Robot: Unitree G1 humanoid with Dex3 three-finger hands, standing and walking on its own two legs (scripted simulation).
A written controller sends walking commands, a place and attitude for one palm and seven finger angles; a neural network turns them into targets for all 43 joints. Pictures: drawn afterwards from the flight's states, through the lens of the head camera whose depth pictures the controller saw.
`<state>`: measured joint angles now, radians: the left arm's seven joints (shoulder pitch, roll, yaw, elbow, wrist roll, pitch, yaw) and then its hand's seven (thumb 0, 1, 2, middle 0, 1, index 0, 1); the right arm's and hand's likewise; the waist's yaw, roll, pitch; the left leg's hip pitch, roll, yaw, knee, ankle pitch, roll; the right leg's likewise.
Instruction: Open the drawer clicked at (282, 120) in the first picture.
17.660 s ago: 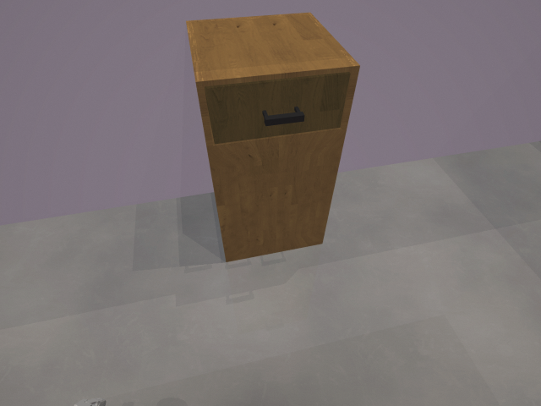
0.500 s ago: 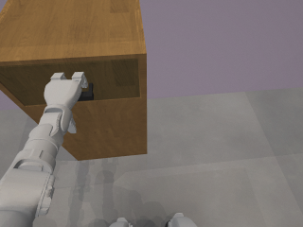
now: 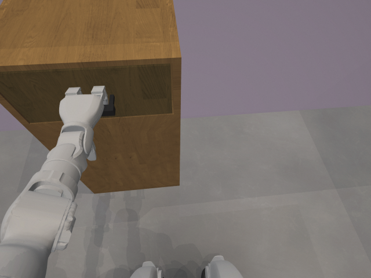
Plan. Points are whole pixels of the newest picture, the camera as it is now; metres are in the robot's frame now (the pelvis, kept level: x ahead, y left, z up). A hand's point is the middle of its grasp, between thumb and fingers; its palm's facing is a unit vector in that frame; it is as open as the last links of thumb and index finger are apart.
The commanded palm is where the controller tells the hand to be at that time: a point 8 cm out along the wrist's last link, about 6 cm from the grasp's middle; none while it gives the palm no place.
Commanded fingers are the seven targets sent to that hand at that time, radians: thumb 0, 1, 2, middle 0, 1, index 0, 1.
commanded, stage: lower the fingers behind the handle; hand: left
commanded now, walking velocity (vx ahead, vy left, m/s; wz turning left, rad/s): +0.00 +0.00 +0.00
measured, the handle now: (92, 105) +0.52 +0.22 +0.01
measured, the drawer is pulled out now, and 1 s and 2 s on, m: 0.00 0.00 0.04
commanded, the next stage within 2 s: close the thumb around the handle in 0.48 s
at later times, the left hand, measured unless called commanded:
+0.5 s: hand (93, 126) +0.47 +0.21 -0.01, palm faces -0.08 +0.00 -1.00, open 13.8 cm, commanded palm +0.47 +0.21 +0.04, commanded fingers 0.00 -0.50 0.30 -0.30 -1.20 -0.30 -1.20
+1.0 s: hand (93, 125) +0.48 +0.21 -0.01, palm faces -0.05 +0.00 -1.00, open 9.1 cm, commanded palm +0.46 +0.21 +0.04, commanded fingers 0.00 0.73 0.83 -0.39 -1.33 -0.39 -1.33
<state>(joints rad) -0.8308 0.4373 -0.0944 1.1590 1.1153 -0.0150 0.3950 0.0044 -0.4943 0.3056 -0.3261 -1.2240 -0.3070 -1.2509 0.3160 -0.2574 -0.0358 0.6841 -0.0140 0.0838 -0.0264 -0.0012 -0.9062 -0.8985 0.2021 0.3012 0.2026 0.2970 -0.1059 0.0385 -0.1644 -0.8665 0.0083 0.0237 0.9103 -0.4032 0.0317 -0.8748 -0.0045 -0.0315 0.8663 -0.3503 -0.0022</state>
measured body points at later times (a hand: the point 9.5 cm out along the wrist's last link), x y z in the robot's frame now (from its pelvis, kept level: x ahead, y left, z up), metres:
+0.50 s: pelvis +0.01 +0.00 +0.00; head +0.11 -0.01 +0.44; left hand +0.47 +0.21 +0.05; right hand +0.02 -0.27 -0.14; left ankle +0.01 +0.10 -0.69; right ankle +0.03 -0.12 -0.69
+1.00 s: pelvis +0.01 +0.00 +0.00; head +0.12 -0.01 +0.44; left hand +0.47 +0.21 +0.05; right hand +0.04 -0.28 -0.13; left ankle +0.01 +0.10 -0.69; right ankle +0.03 -0.12 -0.69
